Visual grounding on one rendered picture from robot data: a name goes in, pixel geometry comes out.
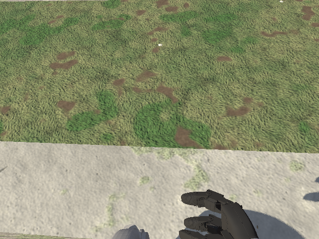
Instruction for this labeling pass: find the robot right hand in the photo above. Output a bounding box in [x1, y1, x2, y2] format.
[178, 189, 258, 239]

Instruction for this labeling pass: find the left robot shin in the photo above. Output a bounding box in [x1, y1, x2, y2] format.
[124, 224, 140, 231]

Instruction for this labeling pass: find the robot left thigh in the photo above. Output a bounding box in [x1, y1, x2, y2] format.
[111, 228, 150, 239]

